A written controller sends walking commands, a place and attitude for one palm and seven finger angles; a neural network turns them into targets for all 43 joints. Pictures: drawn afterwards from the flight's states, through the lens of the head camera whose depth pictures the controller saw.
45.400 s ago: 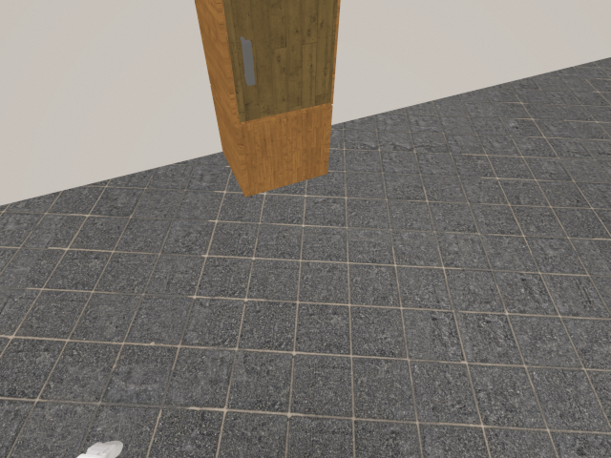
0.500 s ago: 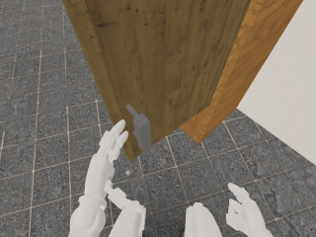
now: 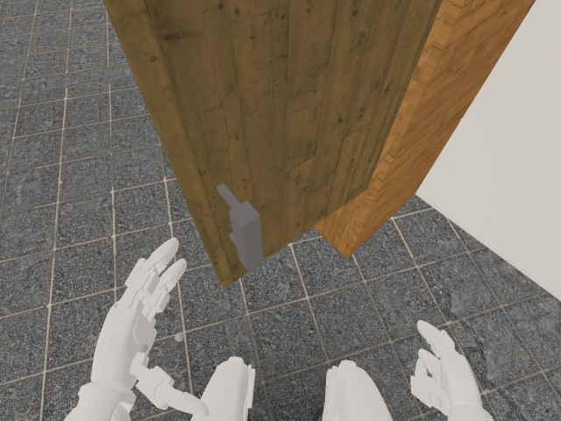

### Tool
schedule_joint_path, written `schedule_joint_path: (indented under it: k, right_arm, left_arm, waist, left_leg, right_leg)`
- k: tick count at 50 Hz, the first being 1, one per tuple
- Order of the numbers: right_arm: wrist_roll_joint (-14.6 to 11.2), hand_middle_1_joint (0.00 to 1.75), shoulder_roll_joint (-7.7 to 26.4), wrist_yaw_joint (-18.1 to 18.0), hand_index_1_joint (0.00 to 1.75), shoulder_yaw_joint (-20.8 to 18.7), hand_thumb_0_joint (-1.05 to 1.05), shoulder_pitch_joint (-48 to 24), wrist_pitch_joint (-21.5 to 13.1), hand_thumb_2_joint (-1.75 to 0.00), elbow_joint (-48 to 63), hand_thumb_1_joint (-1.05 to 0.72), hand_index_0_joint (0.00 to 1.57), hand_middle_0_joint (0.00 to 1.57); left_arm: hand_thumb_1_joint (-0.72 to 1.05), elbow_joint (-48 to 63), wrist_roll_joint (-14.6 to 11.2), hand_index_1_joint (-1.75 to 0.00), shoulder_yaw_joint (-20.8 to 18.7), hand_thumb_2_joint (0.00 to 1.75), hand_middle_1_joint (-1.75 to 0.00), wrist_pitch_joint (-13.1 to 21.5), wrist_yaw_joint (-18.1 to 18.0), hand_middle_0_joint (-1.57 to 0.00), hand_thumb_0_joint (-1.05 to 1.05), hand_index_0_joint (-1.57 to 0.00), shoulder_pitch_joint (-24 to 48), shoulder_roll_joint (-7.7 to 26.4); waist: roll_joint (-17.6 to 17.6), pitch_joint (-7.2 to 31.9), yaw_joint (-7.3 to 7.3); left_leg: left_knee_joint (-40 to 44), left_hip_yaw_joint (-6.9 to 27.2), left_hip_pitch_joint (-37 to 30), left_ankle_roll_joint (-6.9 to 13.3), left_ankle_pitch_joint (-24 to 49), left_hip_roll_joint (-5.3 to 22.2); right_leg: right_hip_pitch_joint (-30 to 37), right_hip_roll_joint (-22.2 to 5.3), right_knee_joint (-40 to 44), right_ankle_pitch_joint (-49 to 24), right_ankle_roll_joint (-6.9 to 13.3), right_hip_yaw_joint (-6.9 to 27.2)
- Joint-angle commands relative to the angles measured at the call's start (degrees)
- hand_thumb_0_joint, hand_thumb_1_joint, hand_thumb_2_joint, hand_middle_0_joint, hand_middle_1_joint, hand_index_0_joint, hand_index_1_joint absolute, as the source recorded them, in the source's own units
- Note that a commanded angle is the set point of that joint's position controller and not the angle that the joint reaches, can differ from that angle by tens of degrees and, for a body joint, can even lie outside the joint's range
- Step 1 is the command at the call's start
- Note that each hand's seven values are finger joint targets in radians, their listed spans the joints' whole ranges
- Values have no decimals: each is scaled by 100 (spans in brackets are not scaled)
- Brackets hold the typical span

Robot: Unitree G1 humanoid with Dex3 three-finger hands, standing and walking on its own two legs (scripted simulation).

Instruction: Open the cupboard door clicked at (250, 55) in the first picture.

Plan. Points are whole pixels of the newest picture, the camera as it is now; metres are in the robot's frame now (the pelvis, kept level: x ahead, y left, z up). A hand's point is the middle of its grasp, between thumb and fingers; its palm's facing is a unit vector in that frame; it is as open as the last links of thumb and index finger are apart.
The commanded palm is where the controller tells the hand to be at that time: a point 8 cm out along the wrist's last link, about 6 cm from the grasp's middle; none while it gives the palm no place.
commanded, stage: draw the hand back to the body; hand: left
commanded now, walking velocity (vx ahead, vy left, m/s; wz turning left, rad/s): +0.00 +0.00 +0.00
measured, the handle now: (239, 229) +0.36 +0.09 +0.04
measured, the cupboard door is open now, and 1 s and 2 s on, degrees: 85 85 85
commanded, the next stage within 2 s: step back with the hand held close in 1.66 s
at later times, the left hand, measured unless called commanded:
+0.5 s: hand (122, 332) +0.20 +0.17 +0.13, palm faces -0.04 -1.00 -0.08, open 16.3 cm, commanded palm +0.18 +0.23 +0.14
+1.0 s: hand out of the picture +0.22 +0.24 +0.23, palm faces +0.32 -0.85 -0.41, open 12.5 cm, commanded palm +0.18 +0.29 +0.25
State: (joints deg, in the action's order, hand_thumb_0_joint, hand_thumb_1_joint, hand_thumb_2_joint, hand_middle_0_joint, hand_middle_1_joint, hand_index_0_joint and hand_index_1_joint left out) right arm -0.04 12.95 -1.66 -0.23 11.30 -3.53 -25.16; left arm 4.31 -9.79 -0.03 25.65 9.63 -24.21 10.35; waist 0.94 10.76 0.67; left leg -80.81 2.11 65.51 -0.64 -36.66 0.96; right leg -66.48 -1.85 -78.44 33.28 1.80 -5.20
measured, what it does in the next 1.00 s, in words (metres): rises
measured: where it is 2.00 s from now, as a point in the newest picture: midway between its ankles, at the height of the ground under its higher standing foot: outside the picture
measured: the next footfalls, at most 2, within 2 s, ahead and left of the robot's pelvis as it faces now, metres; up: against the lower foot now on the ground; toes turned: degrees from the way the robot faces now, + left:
none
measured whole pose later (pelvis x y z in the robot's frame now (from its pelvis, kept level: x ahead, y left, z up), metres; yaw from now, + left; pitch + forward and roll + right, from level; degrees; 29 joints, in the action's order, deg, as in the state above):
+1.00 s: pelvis +0.04 +0.02 +0.12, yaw +0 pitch +1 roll -1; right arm -1.1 12.9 -6.6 3.3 15.2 -6.1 -30.8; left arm 22.5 -1.8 -9.6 0.9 -8.3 -33.3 18.7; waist 3.8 4.1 3.0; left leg -39.1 -0.1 17.2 0.8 -23.2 0.1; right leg -18.6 -1.4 -37.6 20.3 -0.4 -3.5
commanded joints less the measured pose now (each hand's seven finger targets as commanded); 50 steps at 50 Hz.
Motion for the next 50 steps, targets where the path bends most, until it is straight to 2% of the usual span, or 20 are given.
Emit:
schedule_joint_path:
  k: [1, 4, 6, 7, 10, 13, 15, 16, 18, 20, 24, 29, 30, 31, 32, 33, 35, 42, 47, 50]
  right_arm:
    - [10, 30, 646, -92, 30, -290, 0, -167, -414, -90, 859, -90, 20, 20]
    - [5, 30, 677, -85, 30, -288, 0, -132, -455, -90, 879, -90, 20, 20]
    - [-8, 30, 696, -98, 30, -311, 0, -104, -435, -90, 1010, -90, 20, 20]
    - [-23, 30, 672, -100, 30, -303, 0, -73, -411, -90, 1072, -90, 20, 20]
    - [-92, 30, 605, -117, 30, -292, 0, -22, -262, -90, 1142, -90, 20, 20]
    - [-141, 30, 596, -157, 30, -250, 0, -3, -204, -90, 1156, -90, 20, 20]
    - [-143, 30, 610, -212, 30, -225, 0, -23, -222, -90, 1174, -90, 20, 20]
    - [-147, 30, 605, -224, 30, -195, 0, -5, -230, -90, 1175, -90, 20, 20]
    - [-159, 30, 634, -269, 30, -172, 0, 46, -276, -90, 1149, -90, 20, 20]
    - [-165, 30, 640, -289, 30, -141, 0, 40, -316, -90, 1158, -90, 20, 20]
    - [-207, 30, 638, -324, 30, -115, 0, 93, -385, -90, 1169, -90, 20, 20]
    - [-260, 30, 627, -334, 30, -93, 0, 81, -494, -90, 1106, -90, 20, 20]
    - [-182, 30, 589, -507, 30, -152, 0, 118, -340, -90, 1071, -90, 20, 20]
    - [-164, 30, 495, -556, 30, -57, 0, 27, -302, -90, 1199, -90, 20, 20]
    - [-159, 30, 457, -559, 30, -41, 0, 133, -250, -90, 1050, -90, 20, 20]
    - [-159, 30, 485, -576, 30, -35, 0, 127, -213, -90, 1021, -90, 20, 20]
    - [-122, 30, 517, -623, 30, -18, 0, 68, -202, -90, 933, -90, 20, 20]
    - [-89, 30, 583, -646, 30, 86, 0, -52, -466, -90, 626, -90, 20, 20]
    - [-75, 30, 567, -559, 30, 103, 0, -208, -639, -90, 378, -90, 20, 20]
    - [-57, 30, 573, -518, 30, 93, 0, -314, -686, -90, 254, -90, 20, 20]
  left_arm:
    - [-50, 1372, -184, -30, -224, 30, -30, 458, 148, -15, 0, -15, 149, 354]
    - [-50, 1385, -146, -30, -48, 30, -30, 404, 180, -15, 0, -15, 129, 246]
    - [-50, 2079, -151, -30, -312, 30, -30, 325, 128, -15, 0, -15, 21, 627]
    - [-50, 2313, -159, -30, -342, 30, -30, 227, 92, -15, 0, -15, -143, 677]
    - [-50, 2300, -167, -30, -511, 30, -30, -201, -38, -15, 0, -15, -597, 691]
    - [-50, 2233, -155, -30, -435, 30, -30, -451, -127, -15, 0, -15, -508, 545]
    - [-50, 2235, -194, -30, -519, 30, -30, -496, -135, -15, 0, -15, -503, 611]
    - [-50, 2159, -203, -30, -526, 30, -30, -509, -110, -15, 0, -15, -542, 608]
    - [-50, 2173, -268, -30, -647, 30, -30, -477, -38, -15, 0, -15, -437, 717]
    - [-50, 2234, -355, -30, -773, 30, -30, -445, 59, -15, 0, -15, -497, 846]
    - [-50, 2309, -544, -30, -992, 30, -30, -477, 263, -15, 0, -15, -614, 969]
    - [-32, 2389, -741, -30, -1272, 37, -30, -615, 415, -16, 0, -16, -771, 1097]
    - [-29, 2417, 209, -30, -1608, 39, -30, -1173, -483, -16, 0, -16, -1062, 2090]
    - [-26, 2824, 315, -30, -1112, 40, -30, -1471, -857, -16, 0, -16, -1080, 1400]
    - [-22, 2712, 471, -30, -994, 42, -30, -1713, -1142, -16, 0, -16, -1180, 1264]
    - [-18, 2864, 579, -30, -1068, 43, -30, -1859, -1343, -16, 0, -16, -1192, 1371]
    - [-12, 2844, 678, -30, -1150, 47, -30, -2053, -1594, -16, 0, -16, -1079, 1478]
    - [13, 3029, 810, -30, -1312, 57, -30, -2161, -1890, -17, 0, -17, -692, 1578]
    - [31, 3007, 805, -30, -1559, 64, -30, -2126, -1875, -18, 0, -18, -654, 1615]
    - [41, 2988, 782, -30, -1877, 69, -30, -2080, -1859, -18, 0, -18, -553, 1787]
  waist:
    - [-50, 1589, -143]
    - [6, 1521, -160]
    - [269, 1979, 30]
    - [353, 2117, 75]
    - [188, 1808, 83]
    - [-74, 1238, -102]
    - [-223, 1113, -126]
    - [-135, 982, -124]
    - [-237, 843, -178]
    - [5, 766, -134]
    - [88, 594, -109]
    - [225, 493, -53]
    - [141, 747, 292]
    - [417, 353, 81]
    - [563, 146, 62]
    - [467, 153, 81]
    - [32, 47, 36]
    - [339, -191, 97]
    - [201, -454, 182]
    - [106, -519, 250]
  left_leg:
    - [913, -31, -583, 162, 1431, -258]
    - [1006, 29, -677, 157, 1357, -250]
    - [1205, 20, -1066, 159, 1650, -253]
    - [1331, 17, -1285, 156, 1795, -260]
    - [1663, 31, -1415, 148, 1840, -260]
    - [1874, 29, -1452, 147, 1404, -246]
    - [1985, 41, -1487, 166, 1270, -243]
    - [2080, 25, -1525, 151, 1176, -250]
    - [2196, 35, -1652, 154, 1079, -240]
    - [2328, 10, -1785, 157, 1147, -256]
    - [2623, -19, -2146, 148, 1303, -244]
    - [2939, -9, -2596, 139, 1743, -219]
    - [3300, -146, -2778, 171, 1897, -119]
    - [3444, -190, -2965, 178, 1911, -151]
    - [3551, -188, -3079, 168, 1949, -125]
    - [3595, -188, -3226, 183, 2084, -101]
    - [3741, -163, -3447, 219, 2249, -78]
    - [4462, -133, -4374, 201, 2673, -42]
    - [4911, -117, -4812, 170, 3288, 9]
    - [5120, -161, -5010, 155, 3498, 15]
  right_leg:
    - [1523, 186, 1200, -1177, 6, 495]
    - [1324, 207, 1135, -1018, 23, 369]
    - [1644, 198, 1154, -1292, 43, 352]
    - [1805, 199, 1202, -1457, 43, 328]
    - [2129, 247, 1486, -1512, 21, 230]
    - [2129, 258, 1851, -1118, -46, 185]
    - [2278, 263, 2065, -920, -48, 217]
    - [2306, 248, 2161, -799, -54, 214]
    - [2367, 256, 2344, -664, -63, 226]
    - [2587, 250, 2507, -676, -37, 268]
    - [2880, 260, 2788, -851, -60, 244]
    - [3333, 283, 3013, -1380, -55, 187]
    - [3735, 93, 3351, -1420, 24, 529]
    - [3623, 76, 3495, -1487, -37, 470]
    - [3726, 62, 3531, -1527, -40, 357]
    - [3796, 85, 3591, -1619, -46, 299]
    - [4039, 106, 3819, -1818, -68, 270]
    - [4689, 71, 4306, -2192, -85, 199]
    - [5199, 77, 4650, -2622, -102, 166]
    - [5543, 84, 4884, -2871, -88, 166]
